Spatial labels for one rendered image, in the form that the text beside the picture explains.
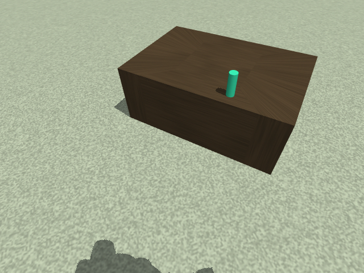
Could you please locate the can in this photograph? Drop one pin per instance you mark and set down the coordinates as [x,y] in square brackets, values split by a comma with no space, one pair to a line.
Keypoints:
[231,83]

